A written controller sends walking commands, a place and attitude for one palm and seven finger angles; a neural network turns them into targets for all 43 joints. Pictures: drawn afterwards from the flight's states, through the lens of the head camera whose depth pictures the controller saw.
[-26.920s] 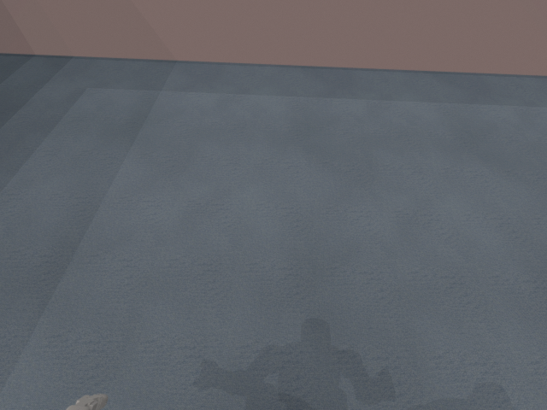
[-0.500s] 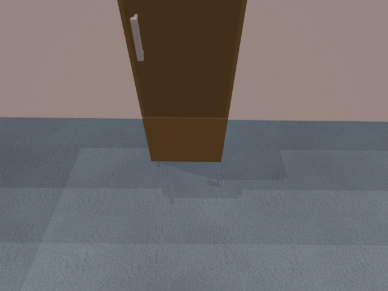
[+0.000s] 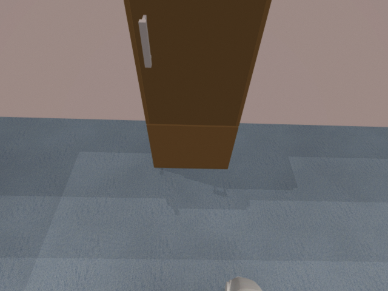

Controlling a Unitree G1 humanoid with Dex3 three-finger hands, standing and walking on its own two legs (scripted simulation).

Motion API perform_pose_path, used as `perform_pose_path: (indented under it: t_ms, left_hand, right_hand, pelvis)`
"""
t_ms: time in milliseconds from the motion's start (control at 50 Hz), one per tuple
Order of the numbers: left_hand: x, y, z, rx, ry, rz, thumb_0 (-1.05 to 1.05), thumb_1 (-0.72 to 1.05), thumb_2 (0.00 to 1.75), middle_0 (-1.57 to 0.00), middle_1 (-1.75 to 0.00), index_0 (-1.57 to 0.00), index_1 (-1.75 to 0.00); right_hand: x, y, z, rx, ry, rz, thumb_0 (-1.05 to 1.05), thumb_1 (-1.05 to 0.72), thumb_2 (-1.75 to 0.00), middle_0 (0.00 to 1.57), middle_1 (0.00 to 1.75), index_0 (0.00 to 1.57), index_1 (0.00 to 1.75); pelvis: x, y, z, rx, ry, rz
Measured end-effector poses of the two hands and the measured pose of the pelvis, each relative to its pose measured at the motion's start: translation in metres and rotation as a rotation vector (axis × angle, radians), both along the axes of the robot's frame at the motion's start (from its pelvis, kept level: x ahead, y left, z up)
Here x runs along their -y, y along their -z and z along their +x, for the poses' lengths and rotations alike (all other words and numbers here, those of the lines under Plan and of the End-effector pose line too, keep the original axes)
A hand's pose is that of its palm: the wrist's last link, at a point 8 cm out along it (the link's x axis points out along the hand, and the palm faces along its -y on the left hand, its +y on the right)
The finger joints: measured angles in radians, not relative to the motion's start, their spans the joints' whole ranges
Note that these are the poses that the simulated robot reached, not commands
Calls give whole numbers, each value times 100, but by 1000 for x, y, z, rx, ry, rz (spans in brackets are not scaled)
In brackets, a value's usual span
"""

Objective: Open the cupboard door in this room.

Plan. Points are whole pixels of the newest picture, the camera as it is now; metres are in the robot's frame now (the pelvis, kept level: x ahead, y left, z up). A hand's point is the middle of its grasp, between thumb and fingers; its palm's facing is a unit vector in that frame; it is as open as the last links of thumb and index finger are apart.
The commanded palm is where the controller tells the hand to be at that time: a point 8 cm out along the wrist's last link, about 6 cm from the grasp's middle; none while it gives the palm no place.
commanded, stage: take the last steps up to it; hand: left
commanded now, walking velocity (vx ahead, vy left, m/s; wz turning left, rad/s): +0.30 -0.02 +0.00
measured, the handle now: (146, 42) +0.84 +0.21 +0.07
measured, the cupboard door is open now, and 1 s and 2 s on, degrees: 0 0 0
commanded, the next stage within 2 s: come to a stop and stand still in 0.52 s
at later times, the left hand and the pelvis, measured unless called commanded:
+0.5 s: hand (146, 245) +0.25 +0.14 -0.16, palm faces +0.07 -0.97 -0.25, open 7.1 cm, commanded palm none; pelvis +0.20 -0.06 +0.00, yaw +2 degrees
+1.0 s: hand (136, 231) +0.29 +0.17 -0.18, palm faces +0.07 -0.97 -0.23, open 7.4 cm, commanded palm none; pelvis +0.28 -0.03 +0.00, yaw +0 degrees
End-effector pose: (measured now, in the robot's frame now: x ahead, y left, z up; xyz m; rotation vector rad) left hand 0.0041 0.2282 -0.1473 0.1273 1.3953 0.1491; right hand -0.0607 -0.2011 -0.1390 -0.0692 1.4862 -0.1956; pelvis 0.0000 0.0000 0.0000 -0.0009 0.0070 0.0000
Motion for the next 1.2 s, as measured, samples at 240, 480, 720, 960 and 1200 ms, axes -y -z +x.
perform_pose_path:
  t_ms: [240, 480, 720, 960, 1200]
  left_hand:
    - [43, -4, 229, 288, 126, 7, 0, 91, 90, -20, -30, -20, -30]
    - [48, -14, 239, 181, -6, 81, -3, 95, 90, -21, -30, -20, -30]
    - [38, -4, 209, -63, -117, 13, 0, 91, 90, -20, -30, -20, -30]
    - [16, 3, 263, -80, -63, 28, 0, 91, 90, -20, -30, -20, -30]
    - [40, -14, 317, 158, 32, 138, 0, 91, 90, -20, -30, -20, -30]
  right_hand:
    - [5, 17, 47, -167, 85, 81, 0, -90, -90, 20, 30, 20, 30]
    - [92, 15, 277, 139, -74, -20, 0, -91, -90, 20, 30, 19, 29]
    - [52, -4, 442, 311, -223, -25, 0, -91, -90, 19, 30, 19, 29]
    - [27, -1, 453, 287, -137, -38, -2, -92, -90, 20, 30, 20, 30]
    - [116, 24, 383, 187, -64, -51, -1, -91, -90, 20, 30, 20, 30]
  pelvis:
    - [32, 18, 105, 5, -4, 18]
    - [60, 4, 191, 8, -30, 8]
    - [31, 1, 270, 6, -41, -15]
    - [20, 2, 281, -1, -10, -5]
    - [70, 14, 262, 24, -26, 16]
